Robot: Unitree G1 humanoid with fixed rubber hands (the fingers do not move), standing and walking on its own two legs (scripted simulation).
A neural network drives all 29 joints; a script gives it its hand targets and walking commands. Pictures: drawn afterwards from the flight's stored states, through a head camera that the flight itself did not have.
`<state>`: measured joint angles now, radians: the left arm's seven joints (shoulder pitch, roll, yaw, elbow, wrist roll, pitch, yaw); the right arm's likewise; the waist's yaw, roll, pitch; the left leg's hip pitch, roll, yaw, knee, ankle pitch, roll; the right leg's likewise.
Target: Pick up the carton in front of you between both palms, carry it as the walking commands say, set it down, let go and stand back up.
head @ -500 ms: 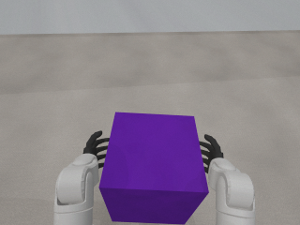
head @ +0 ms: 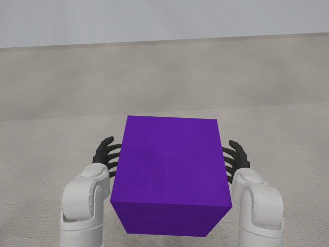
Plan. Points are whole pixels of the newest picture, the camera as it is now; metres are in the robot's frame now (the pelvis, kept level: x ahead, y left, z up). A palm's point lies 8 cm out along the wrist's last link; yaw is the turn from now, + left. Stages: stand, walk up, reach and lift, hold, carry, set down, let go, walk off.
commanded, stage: carry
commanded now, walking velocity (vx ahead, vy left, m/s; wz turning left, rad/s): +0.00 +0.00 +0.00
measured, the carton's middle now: (169, 180) +0.29 +0.00 -0.01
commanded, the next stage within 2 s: hold in 1.82 s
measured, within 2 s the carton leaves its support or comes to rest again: neither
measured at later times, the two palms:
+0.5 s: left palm (104, 126) +0.38 +0.16 +0.08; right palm (226, 129) +0.38 -0.14 +0.08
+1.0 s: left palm (101, 139) +0.35 +0.17 +0.07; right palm (227, 143) +0.34 -0.13 +0.07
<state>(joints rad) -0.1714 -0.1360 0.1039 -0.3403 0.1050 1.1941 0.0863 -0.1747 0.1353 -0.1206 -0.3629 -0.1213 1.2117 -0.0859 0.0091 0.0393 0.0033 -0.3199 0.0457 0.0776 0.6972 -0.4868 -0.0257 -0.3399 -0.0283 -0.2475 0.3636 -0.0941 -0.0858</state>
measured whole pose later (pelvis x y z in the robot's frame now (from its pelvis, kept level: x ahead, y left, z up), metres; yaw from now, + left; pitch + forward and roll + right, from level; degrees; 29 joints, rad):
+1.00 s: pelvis +0.09 +0.02 -0.01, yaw -1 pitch +2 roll +0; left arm -0.12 -0.13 0.09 -0.25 0.14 1.17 0.07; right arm -0.13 0.13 -0.10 -0.24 -0.15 1.17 -0.07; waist 0.00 0.00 -0.13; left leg -0.21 0.05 0.16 0.51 -0.34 0.00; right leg -0.25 -0.06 -0.18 0.52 -0.31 -0.01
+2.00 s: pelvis +0.04 +0.02 +0.00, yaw -2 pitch -5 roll +0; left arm -0.18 -0.14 0.15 0.15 0.24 0.73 0.02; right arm -0.18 0.14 -0.15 0.14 -0.24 0.73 -0.02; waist 0.00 0.01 0.04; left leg -0.09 0.01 0.02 0.40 -0.22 0.01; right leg -0.12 -0.01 -0.04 0.38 -0.17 -0.01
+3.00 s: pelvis +0.05 +0.02 +0.00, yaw -1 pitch -6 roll +0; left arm -0.38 -0.19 0.35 0.40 0.35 0.66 -0.02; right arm -0.38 0.19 -0.35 0.39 -0.35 0.67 0.01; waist 0.00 0.01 0.04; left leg -0.09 -0.03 -0.07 0.44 -0.24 0.01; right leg -0.11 0.03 0.04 0.43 -0.21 -0.01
